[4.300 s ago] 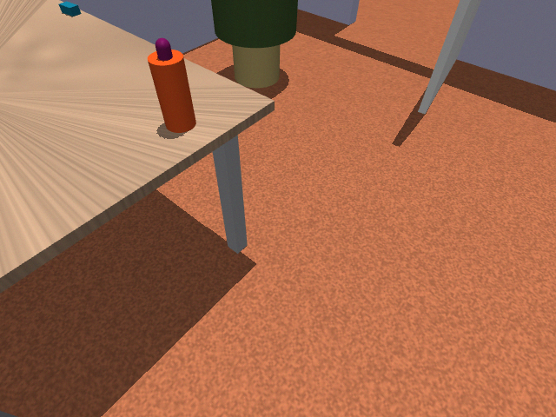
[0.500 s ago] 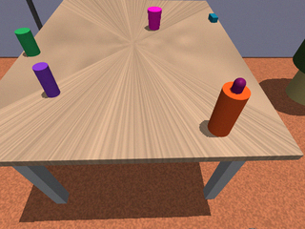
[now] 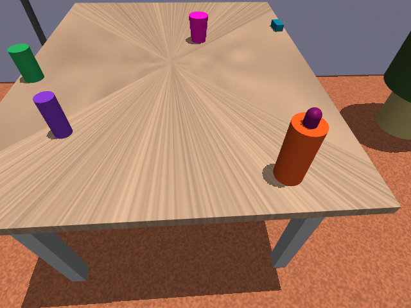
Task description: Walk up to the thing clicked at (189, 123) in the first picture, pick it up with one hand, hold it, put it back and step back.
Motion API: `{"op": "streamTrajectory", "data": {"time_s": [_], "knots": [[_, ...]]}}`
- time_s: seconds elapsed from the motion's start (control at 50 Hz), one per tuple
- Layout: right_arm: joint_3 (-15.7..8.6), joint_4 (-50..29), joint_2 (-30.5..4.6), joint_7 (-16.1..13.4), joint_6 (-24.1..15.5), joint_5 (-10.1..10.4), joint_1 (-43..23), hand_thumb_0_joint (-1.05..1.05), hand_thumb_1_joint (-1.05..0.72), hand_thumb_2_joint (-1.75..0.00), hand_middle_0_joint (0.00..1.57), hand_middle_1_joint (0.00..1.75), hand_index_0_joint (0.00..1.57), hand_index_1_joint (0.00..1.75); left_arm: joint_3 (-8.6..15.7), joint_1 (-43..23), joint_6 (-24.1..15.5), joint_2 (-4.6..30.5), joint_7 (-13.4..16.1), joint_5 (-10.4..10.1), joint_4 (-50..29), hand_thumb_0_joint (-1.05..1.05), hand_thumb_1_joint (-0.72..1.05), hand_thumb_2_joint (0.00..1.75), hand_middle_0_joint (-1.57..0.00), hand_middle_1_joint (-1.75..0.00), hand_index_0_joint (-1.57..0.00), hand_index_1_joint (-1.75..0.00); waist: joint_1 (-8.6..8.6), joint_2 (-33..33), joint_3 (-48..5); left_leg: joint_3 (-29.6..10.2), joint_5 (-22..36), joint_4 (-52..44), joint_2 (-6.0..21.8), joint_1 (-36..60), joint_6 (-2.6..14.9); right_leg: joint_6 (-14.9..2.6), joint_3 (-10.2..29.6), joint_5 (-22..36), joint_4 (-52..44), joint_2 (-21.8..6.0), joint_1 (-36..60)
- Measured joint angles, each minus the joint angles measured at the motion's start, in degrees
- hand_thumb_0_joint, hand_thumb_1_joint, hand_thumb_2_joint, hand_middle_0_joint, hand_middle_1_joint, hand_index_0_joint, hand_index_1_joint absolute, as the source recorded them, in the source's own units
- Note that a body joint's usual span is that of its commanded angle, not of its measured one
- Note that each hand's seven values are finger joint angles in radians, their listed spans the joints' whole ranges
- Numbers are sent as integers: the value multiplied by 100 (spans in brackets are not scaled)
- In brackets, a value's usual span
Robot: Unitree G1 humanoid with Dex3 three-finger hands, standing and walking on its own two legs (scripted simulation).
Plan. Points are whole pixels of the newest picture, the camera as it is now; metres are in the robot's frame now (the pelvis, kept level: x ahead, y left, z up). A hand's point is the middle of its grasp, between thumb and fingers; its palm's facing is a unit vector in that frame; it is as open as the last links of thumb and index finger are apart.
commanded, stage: walk up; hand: right
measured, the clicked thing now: (300, 146) +0.46 -0.22 +0.05
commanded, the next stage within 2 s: stand in 0.10 s
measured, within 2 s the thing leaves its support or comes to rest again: neither
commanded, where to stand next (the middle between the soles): +0.04 +0.00 m, yaw -1 degrees
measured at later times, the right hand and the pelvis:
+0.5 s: hand out of the picture +0.08 -0.25 -0.16, palm faces -0.04 +0.95 -0.32, open 7.4 cm; pelvis +0.00 -0.01 +0.00, yaw +1 degrees
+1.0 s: hand out of the picture +0.08 -0.26 -0.16, palm faces -0.05 +0.94 -0.33, open 7.4 cm; pelvis +0.01 -0.01 +0.00, yaw +1 degrees
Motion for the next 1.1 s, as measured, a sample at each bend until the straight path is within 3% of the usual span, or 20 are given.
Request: {"op": "streamTrajectory", "data": {"time_s": [1.1], "knots": [[78,-36,33,34,64,2,50,1,-91,-89,20,30,21,30,-72,-63,-88,37,50,2,28,1,90,90,-21,-30,-20,-30,-17,83,-78,-165,109,-263,69,160,-78,-63,-179,64,-291,49,239]]}}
